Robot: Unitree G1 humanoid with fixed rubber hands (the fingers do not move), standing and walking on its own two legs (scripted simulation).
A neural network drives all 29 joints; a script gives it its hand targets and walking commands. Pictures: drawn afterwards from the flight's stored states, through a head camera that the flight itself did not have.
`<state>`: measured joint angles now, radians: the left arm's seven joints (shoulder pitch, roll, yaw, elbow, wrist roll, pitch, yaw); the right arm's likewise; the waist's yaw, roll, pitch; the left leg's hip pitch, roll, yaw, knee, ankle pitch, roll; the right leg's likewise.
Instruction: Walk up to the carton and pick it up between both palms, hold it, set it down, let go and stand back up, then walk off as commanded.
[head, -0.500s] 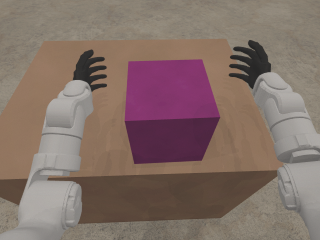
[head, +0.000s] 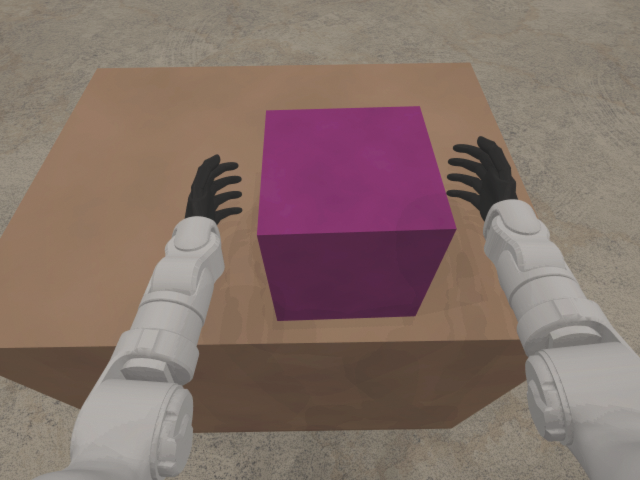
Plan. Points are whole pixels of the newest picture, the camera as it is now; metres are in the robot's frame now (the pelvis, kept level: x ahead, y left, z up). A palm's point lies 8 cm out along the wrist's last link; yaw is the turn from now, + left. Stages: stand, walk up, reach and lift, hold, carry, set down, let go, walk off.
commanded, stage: reach and lift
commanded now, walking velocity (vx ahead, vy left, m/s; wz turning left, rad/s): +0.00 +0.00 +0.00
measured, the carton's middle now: (344, 219) +0.46 +0.02 +0.05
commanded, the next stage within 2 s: none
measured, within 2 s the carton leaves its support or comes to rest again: neither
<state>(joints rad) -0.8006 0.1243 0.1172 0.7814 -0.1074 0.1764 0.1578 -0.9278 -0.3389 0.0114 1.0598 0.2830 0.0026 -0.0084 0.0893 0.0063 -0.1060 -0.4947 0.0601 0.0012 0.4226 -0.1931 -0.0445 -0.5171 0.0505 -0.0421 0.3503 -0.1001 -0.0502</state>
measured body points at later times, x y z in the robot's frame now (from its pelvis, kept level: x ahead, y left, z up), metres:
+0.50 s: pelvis -0.02 +0.00 -0.01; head +0.07 -0.01 +0.43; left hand +0.44 +0.17 +0.08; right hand +0.49 -0.16 +0.09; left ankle -0.01 +0.14 -0.74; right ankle +0.03 -0.09 -0.74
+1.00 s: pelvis -0.01 -0.01 +0.00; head +0.08 -0.01 +0.44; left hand +0.45 +0.16 +0.07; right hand +0.48 -0.13 +0.08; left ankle -0.01 +0.14 -0.74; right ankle +0.03 -0.09 -0.74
